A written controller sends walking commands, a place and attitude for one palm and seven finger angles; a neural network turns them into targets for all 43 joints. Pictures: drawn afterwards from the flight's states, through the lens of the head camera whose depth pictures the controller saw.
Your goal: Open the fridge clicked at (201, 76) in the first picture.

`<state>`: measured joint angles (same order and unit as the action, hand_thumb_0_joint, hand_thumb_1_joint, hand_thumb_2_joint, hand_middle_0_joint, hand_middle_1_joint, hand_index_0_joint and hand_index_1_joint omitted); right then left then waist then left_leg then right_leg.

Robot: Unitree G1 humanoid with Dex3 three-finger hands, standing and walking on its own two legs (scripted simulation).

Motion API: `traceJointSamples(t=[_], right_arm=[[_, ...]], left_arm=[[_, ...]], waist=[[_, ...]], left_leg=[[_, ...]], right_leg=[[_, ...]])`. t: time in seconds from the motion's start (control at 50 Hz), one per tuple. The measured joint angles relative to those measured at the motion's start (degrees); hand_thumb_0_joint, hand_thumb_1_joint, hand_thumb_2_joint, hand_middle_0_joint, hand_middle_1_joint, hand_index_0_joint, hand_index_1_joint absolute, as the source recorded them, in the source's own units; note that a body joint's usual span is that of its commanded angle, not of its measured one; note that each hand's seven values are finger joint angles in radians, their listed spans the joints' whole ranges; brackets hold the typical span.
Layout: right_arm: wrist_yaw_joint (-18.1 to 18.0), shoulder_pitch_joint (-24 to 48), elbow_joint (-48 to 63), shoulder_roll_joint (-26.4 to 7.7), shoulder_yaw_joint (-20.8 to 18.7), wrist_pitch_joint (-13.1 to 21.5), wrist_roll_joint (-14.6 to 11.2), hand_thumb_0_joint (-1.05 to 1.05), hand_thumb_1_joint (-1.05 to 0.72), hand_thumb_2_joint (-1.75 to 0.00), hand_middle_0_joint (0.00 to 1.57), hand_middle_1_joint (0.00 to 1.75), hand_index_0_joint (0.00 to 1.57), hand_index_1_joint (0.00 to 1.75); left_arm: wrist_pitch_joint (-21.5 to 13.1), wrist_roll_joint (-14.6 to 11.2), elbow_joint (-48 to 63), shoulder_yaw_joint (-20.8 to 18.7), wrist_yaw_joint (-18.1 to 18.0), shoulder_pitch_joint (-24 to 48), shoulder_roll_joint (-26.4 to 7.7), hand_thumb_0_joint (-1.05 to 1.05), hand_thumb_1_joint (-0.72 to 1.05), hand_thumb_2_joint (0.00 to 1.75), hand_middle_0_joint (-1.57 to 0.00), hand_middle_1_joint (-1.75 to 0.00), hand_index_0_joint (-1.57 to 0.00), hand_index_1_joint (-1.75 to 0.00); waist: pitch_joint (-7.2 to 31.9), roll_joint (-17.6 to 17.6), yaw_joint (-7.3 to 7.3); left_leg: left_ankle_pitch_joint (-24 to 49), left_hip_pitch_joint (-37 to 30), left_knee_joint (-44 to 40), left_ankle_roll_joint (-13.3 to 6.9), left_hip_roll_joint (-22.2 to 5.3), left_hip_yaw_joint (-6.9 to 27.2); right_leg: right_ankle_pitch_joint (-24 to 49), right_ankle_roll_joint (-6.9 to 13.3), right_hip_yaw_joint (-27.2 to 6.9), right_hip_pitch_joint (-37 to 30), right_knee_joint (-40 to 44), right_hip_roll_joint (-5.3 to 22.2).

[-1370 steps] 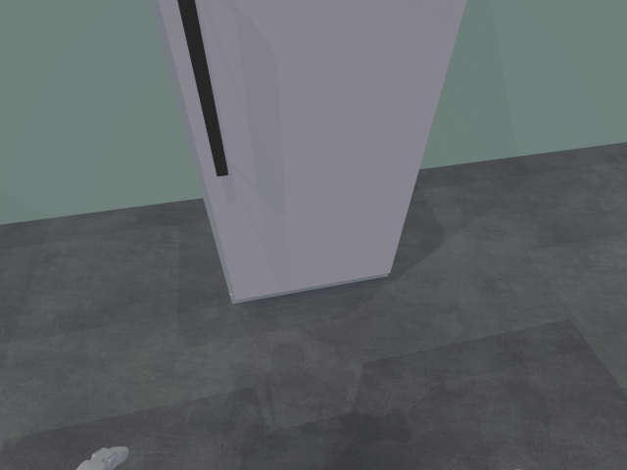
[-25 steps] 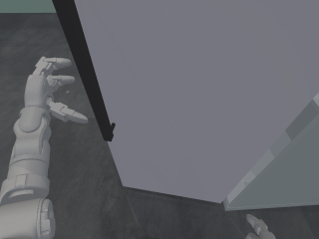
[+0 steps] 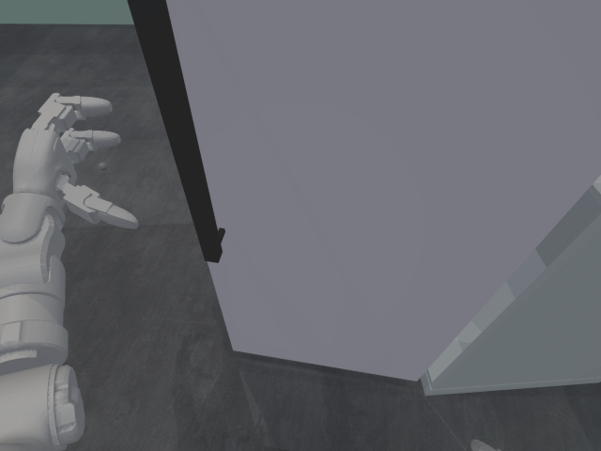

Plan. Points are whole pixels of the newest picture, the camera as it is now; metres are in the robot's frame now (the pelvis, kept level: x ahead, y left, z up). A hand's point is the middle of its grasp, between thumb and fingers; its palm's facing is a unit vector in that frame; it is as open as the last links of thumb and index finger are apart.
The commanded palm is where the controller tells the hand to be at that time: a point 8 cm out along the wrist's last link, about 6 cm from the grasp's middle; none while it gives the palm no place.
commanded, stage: slip the hand off the handle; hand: left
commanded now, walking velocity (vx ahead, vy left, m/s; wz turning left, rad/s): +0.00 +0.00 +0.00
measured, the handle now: (194, 148) +0.46 +0.17 +0.16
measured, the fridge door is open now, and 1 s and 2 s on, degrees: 77 77 77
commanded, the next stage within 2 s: draw the hand back to the body in 0.62 s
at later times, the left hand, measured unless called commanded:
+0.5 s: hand (77, 223) +0.32 +0.26 +0.17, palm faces +0.17 -0.97 -0.18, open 14.7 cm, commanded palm +0.29 +0.30 +0.17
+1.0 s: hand (64, 244) +0.28 +0.25 +0.18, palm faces +0.01 -1.00 -0.05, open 14.7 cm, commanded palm +0.24 +0.30 +0.18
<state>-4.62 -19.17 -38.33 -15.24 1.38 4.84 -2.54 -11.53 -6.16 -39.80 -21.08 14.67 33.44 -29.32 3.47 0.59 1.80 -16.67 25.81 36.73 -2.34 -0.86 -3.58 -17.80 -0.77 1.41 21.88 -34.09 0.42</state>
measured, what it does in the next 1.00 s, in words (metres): stands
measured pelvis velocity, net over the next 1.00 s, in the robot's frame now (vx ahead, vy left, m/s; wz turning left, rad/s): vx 0.01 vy -0.02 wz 0.02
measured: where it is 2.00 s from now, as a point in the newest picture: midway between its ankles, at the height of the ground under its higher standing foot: outside the picture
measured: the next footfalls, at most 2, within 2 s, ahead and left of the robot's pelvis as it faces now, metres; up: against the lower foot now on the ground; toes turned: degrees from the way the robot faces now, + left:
none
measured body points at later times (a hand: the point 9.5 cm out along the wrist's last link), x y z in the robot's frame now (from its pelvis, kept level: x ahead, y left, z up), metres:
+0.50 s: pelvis -0.01 -0.02 +0.00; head -0.01 -0.02 +0.45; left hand +0.31 +0.31 +0.18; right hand +0.16 -0.26 -0.08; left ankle +0.02 +0.09 -0.73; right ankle -0.01 -0.13 -0.73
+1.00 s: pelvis +0.01 -0.02 +0.01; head -0.02 -0.04 +0.46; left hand +0.28 +0.31 +0.18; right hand +0.19 -0.26 -0.06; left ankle +0.02 +0.09 -0.73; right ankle -0.01 -0.13 -0.73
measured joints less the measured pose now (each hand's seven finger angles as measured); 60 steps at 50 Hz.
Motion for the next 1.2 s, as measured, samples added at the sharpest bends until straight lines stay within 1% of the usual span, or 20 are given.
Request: traceJointSamples(t=[0.12, 0.24, 0.32, 0.44, 0.56, 0.68, 0.76, 0.78, 0.8, 0.84, 0.88, 0.9, 0.94, 0.98, 1.02, 1.06, 1.14, 1.2], right_arm=[[0.1, -1.3, 0.5, -0.5, -0.3, 0.0, -0.3, 0.01, -0.90, -0.90, 0.20, 0.30, 0.20, 0.30], [0.0, 0.0, 1.6, 0.1, 0.1, 0.8, -0.3, 0.01, -0.90, -0.90, 0.20, 0.30, 0.20, 0.30], [-0.5, 1.8, 2.0, 0.3, 0.5, 1.6, -0.5, 0.01, -0.90, -0.90, 0.20, 0.30, 0.20, 0.30], [-1.6, 4.5, 2.0, 0.1, 1.2, 3.1, -0.9, 0.01, -0.90, -0.90, 0.20, 0.30, 0.20, 0.30], [-1.8, 5.8, 2.6, -0.1, 1.4, 4.2, -1.0, 0.01, -0.90, -0.90, 0.20, 0.30, 0.20, 0.30], [-1.6, 5.7, 3.1, 0.3, 1.6, 4.4, -1.0, 0.01, -0.90, -0.90, 0.20, 0.30, 0.20, 0.30], [-2.0, 5.4, 2.5, 0.1, 1.6, 4.7, -0.9, 0.01, -0.90, -0.90, 0.20, 0.30, 0.20, 0.30], [-2.3, 5.4, 2.1, 0.0, 1.9, 4.8, -1.3, 0.01, -0.90, -0.90, 0.20, 0.30, 0.20, 0.30], [-2.7, 5.4, 1.8, -0.2, 2.1, 4.8, -1.8, 0.01, -0.90, -0.90, 0.20, 0.30, 0.20, 0.30], [-3.4, 5.4, 1.5, -0.6, 2.6, 4.9, -2.4, 0.01, -0.90, -0.90, 0.20, 0.30, 0.20, 0.30], [-3.7, 5.2, 1.8, -0.9, 2.8, 5.2, -2.6, 0.02, -0.90, -0.90, 0.20, 0.30, 0.20, 0.30], [-3.7, 5.2, 2.2, -1.0, 2.8, 5.4, -2.6, 0.02, -0.90, -0.90, 0.20, 0.30, 0.20, 0.30], [-3.2, 5.2, 3.1, -1.0, 2.6, 5.9, -2.4, 0.02, -0.90, -0.90, 0.20, 0.30, 0.20, 0.30], [-2.6, 5.1, 4.0, -1.0, 2.4, 6.4, -2.4, 0.02, -0.90, -0.90, 0.20, 0.30, 0.20, 0.30], [-1.9, 5.0, 4.7, -0.9, 2.2, 6.8, -2.5, 0.02, -0.90, -0.90, 0.20, 0.30, 0.20, 0.30], [-1.5, 4.9, 5.1, -0.8, 2.1, 6.9, -2.6, 0.02, -0.90, -0.90, 0.20, 0.30, 0.20, 0.30], [-1.3, 5.2, 5.4, -0.8, 2.2, 6.8, -2.7, 0.02, -0.90, -0.90, 0.20, 0.30, 0.20, 0.30], [-1.7, 5.7, 5.3, -0.6, 2.4, 7.0, -2.6, 0.02, -0.90, -0.90, 0.20, 0.30, 0.20, 0.30]], left_arm=[[1.2, -2.0, 5.6, 0.0, 1.0, -6.4, 1.9, -0.01, -0.55, 0.20, -0.25, -1.15, -0.25, -1.15], [2.1, -2.4, 12.5, -0.7, -0.5, -12.5, 3.6, -0.01, -0.55, 0.20, -0.25, -1.15, -0.26, -1.15], [2.9, -2.5, 14.7, -0.6, -0.9, -14.1, 3.5, -0.01, -0.55, 0.20, -0.25, -1.15, -0.26, -1.15], [3.9, -3.7, 15.4, 0.3, 0.7, -14.2, 3.1, -0.01, -0.55, 0.20, -0.25, -1.15, -0.25, -1.15], [4.4, -5.0, 17.9, 0.8, 2.3, -16.7, 3.7, -0.01, -0.55, 0.20, -0.25, -1.15, -0.25, -1.15], [5.5, -6.0, 21.7, -1.2, 3.0, -21.7, 3.8, -0.01, -0.55, 0.20, -0.25, -1.15, -0.26, -1.15], [5.6, -6.4, 23.0, -1.8, 3.1, -22.6, 3.8, -0.01, -0.55, 0.20, -0.25, -1.15, -0.26, -1.15], [6.4, -8.2, 22.2, -2.2, 4.5, -22.1, 3.7, -0.01, -0.55, 0.20, -0.25, -1.15, -0.26, -1.15], [8.1, -10.1, 21.1, -2.5, 6.6, -21.4, 3.6, -0.01, -0.55, 0.20, -0.25, -1.15, -0.26, -1.15], [12.3, -12.5, 19.5, -3.0, 10.8, -20.6, 3.0, -0.01, -0.55, 0.20, -0.25, -1.15, -0.25, -1.15], [15.7, -13.4, 19.4, -2.9, 14.0, -20.9, 2.1, -0.01, -0.55, 0.20, -0.25, -1.15, -0.25, -1.15], [16.8, -13.5, 20.0, -2.9, 14.9, -21.4, 1.6, -0.01, -0.55, 0.20, -0.25, -1.15, -0.25, -1.15], [17.4, -13.8, 22.3, -3.3, 15.4, -23.2, 1.1, -0.01, -0.55, 0.20, -0.25, -1.15, -0.25, -1.15], [17.1, -14.7, 24.9, -4.2, 15.1, -25.4, 1.1, -0.01, -0.55, 0.20, -0.25, -1.15, -0.25, -1.15], [17.0, -15.6, 27.3, -5.0, 14.7, -27.4, 1.6, -0.01, -0.55, 0.20, -0.25, -1.15, -0.25, -1.15], [17.7, -16.2, 29.2, -5.4, 14.4, -29.1, 2.2, -0.01, -0.55, 0.20, -0.25, -1.15, -0.25, -1.15], [20.3, -15.7, 32.4, -4.9, 13.4, -32.4, 3.5, -0.01, -0.55, 0.20, -0.25, -1.15, -0.25, -1.15], [21.2, -14.7, 35.3, -4.0, 12.2, -34.5, 4.4, -0.01, -0.54, 0.20, -0.25, -1.15, -0.25, -1.15]], waist=[[0.8, 0.9, -0.17], [0.4, 0.6, -0.91], [-0.2, 0.6, -1.79], [-0.7, 0.8, -3.09], [-0.5, 1.2, -3.69], [-0.2, 1.2, -3.86], [-0.5, 1.2, -4.30], [-0.7, 1.3, -4.33], [-0.9, 1.5, -4.34], [-1.0, 1.7, -4.31], [-0.6, 1.9, -4.09], [-0.4, 2.1, -3.91], [0.0, 2.3, -3.61], [0.3, 2.4, -3.48], [0.6, 2.4, -3.64], [0.8, 2.3, -4.04], [0.7, 2.2, -4.83], [-0.1, 2.0, -5.33]], left_leg=[[0.2, -1.3, -0.7, -0.2, 0.0, -0.6], [0.5, -2.8, -1.1, 0.1, -0.2, -0.6], [0.9, -3.1, -1.1, 0.4, -0.2, 0.1], [1.6, -3.3, -1.4, 0.8, -0.1, 1.4], [1.6, -4.0, -1.8, 1.2, -0.2, 1.8], [1.2, -5.2, -2.2, 1.7, -0.5, 1.5], [0.9, -5.5, -1.9, 1.9, -0.6, 2.0], [0.9, -5.7, -2.0, 1.9, -0.6, 2.2], [1.0, -6.2, -2.3, 2.0, -0.6, 2.4], [1.1, -7.3, -2.9, 2.0, -0.6, 2.5], [1.2, -8.0, -3.5, 1.9, -0.5, 2.4], [1.2, -8.4, -3.7, 1.9, -0.5, 2.3], [1.2, -8.9, -4.1, 1.9, -0.5, 2.0], [1.2, -9.3, -4.4, 1.8, -0.5, 1.5], [1.2, -9.6, -4.6, 1.8, -0.5, 1.3], [1.2, -9.9, -4.7, 1.7, -0.4, 1.1], [1.2, -10.1, -4.6, 1.5, -0.3, 1.4], [1.4, -10.5, -4.5, 1.4, -0.1, 1.8]], right_leg=[[0.3, -0.1, -0.7, -1.0, 0.5, 0.0], [0.4, 0.1, -0.6, -2.2, 0.4, -0.2], [0.5, 0.4, 0.1, -2.8, 0.3, -0.2], [0.6, 0.9, 1.3, -3.4, 0.5, -0.3], [0.4, 1.3, 1.7, -4.1, 0.8, -0.4], [-0.2, 1.6, 1.5, -4.9, 0.7, -0.7], [-0.5, 1.8, 1.9, -5.4, 0.6, -0.8], [-0.5, 1.9, 2.0, -5.8, 0.8, -0.9], [-0.4, 1.9, 2.2, -6.5, 1.2, -0.9], [-0.2, 1.9, 2.4, -7.6, 2.1, -0.9], [-0.1, 1.8, 2.3, -8.4, 2.7, -0.9], [0.0, 1.8, 2.2, -8.6, 2.9, -0.9], [0.0, 1.7, 1.8, -9.0, 3.1, -0.9], [0.0, 1.6, 1.4, -9.1, 3.2, -0.8], [0.0, 1.6, 1.1, -9.3, 3.3, -0.8], [0.0, 1.4, 1.0, -9.5, 3.3, -0.7], [0.1, 1.3, 1.2, -10.0, 3.4, -0.6], [0.3, 1.2, 1.6, -10.7, 3.8, -0.5]])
